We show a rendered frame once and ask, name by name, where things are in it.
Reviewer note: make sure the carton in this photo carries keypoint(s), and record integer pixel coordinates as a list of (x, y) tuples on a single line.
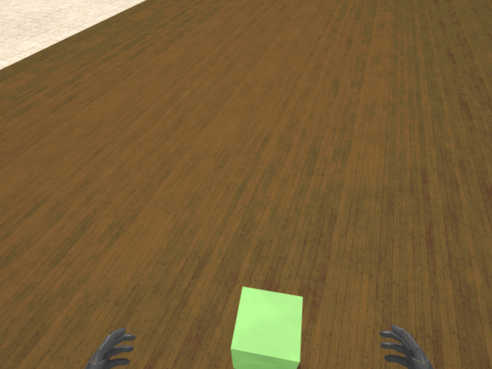
[(267, 332)]

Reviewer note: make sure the left robot hand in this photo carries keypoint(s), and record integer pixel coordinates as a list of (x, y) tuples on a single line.
[(100, 359)]

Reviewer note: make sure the right robot hand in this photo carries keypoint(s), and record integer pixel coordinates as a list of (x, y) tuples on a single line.
[(415, 357)]

